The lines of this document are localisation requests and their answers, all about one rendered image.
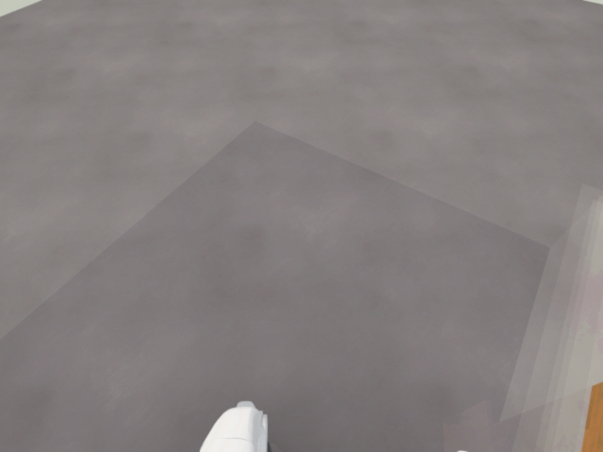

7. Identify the cupboard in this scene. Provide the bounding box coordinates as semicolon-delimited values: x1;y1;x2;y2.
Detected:
581;382;603;452

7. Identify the robot left thigh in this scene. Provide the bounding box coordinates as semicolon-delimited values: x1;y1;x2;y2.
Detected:
200;407;268;452

